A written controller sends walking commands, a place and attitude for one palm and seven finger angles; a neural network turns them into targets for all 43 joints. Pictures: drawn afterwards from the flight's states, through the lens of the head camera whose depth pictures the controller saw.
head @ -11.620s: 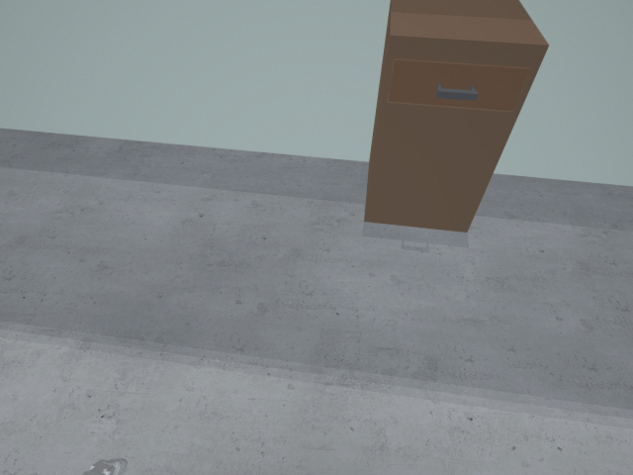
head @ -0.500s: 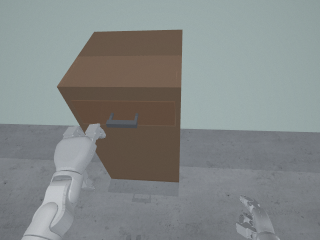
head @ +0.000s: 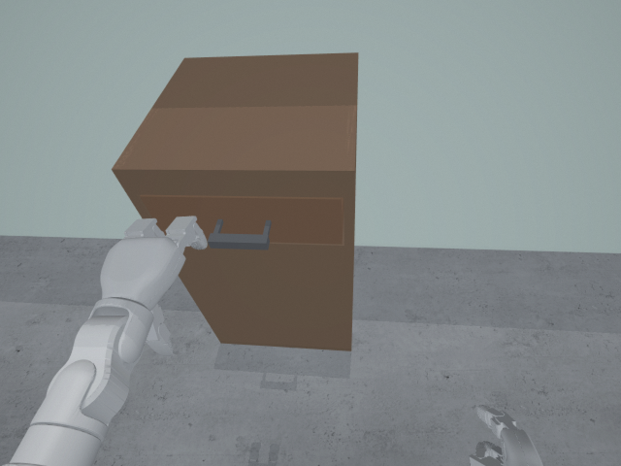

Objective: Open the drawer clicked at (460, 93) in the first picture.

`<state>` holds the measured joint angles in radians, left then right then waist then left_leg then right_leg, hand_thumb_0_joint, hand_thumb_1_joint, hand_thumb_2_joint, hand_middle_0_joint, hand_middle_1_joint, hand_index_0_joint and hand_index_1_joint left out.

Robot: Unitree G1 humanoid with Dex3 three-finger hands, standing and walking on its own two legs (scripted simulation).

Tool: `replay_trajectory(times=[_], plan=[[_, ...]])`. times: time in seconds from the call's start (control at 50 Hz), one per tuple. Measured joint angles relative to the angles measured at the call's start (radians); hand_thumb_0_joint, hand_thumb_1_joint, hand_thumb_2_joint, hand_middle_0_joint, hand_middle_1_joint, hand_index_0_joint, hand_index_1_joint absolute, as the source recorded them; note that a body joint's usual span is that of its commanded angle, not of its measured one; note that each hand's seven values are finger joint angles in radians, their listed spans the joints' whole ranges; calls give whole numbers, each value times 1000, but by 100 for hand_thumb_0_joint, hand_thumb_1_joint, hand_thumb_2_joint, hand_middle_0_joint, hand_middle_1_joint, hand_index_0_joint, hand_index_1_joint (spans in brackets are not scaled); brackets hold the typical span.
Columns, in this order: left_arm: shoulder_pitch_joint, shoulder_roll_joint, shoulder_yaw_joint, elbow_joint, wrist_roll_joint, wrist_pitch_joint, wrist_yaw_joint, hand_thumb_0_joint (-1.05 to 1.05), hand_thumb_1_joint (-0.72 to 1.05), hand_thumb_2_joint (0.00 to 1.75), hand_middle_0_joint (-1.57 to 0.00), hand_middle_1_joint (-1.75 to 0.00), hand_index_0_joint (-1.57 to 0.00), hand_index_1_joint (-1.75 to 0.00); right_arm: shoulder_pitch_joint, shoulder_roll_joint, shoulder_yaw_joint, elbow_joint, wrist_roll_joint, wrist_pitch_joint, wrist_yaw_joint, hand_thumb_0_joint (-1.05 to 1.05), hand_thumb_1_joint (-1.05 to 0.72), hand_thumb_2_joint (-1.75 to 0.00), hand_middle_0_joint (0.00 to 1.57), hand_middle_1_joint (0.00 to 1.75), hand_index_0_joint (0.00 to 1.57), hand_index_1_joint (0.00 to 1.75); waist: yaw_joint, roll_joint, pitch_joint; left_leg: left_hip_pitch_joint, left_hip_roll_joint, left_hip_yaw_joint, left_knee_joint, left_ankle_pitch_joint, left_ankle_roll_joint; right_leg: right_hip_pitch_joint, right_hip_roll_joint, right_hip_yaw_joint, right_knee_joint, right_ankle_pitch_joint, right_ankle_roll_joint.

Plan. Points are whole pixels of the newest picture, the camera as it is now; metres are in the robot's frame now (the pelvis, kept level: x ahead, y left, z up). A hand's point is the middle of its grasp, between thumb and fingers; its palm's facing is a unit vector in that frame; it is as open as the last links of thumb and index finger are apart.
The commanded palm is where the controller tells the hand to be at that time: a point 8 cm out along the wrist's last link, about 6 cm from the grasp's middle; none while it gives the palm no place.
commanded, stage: raise the hand with hooked fingers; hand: left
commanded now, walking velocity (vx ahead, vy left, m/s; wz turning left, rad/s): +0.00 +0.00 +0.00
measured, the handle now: (241, 233) +0.54 +0.23 -0.11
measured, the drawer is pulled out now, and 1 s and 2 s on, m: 0.00 0.00 0.00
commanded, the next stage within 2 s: move the hooked fingers above the handle in 0.12 s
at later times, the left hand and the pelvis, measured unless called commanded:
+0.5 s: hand (184, 280) +0.32 +0.22 +0.05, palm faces +0.00 -0.05 -1.00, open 13.8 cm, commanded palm +0.31 +0.23 +0.10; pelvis -0.01 -0.01 +0.00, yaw +0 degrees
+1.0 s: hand (208, 252) +0.41 +0.23 +0.01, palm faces -0.06 -0.01 -1.00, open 13.8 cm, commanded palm +0.39 +0.24 +0.06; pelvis -0.01 +0.00 -0.02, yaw -1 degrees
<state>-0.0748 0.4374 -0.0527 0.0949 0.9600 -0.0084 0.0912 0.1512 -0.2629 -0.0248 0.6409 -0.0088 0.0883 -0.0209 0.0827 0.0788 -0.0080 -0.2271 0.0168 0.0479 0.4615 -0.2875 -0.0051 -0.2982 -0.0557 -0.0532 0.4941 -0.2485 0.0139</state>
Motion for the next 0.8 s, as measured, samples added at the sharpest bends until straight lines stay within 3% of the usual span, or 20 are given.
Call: replay_trajectory(times=[0.14,0.3,0.48,0.8], plan=[[0,-2,-2,14,9,7,52,0,-49,30,-32,-120,-32,-121,2,0,-10,17,5,-4,-2,1,-91,-90,20,30,20,30,0,0,-1,-7,2,-1,1,3,-3,-9,2,0,5,1,-3],[-33,-11,-22,61,6,38,41,0,-49,30,-32,-120,-31,-121,-18,10,2,15,11,-7,-10,1,-91,-90,20,30,20,30,-2,4,-6,-4,2,-2,-3,10,-5,-8,2,-1,8,3,-6],[-154,-21,-45,221,44,-18,58,0,-49,30,-32,-120,-32,-121,-16,20,1,13,7,-26,-20,1,-91,-90,21,30,20,30,-9,-14,-13,-55,5,-10,33,4,-9,-54,3,-8,39,-3,-12],[-370,-17,-8,549,93,-56,142,0,-49,30,-32,-120,-32,-121,87,6,-37,50,9,-19,-25,1,-91,-90,21,30,20,30,-75,-28,-46,-192,10,-1,125,-31,-6,-192,5,6,119,-26,-12]])
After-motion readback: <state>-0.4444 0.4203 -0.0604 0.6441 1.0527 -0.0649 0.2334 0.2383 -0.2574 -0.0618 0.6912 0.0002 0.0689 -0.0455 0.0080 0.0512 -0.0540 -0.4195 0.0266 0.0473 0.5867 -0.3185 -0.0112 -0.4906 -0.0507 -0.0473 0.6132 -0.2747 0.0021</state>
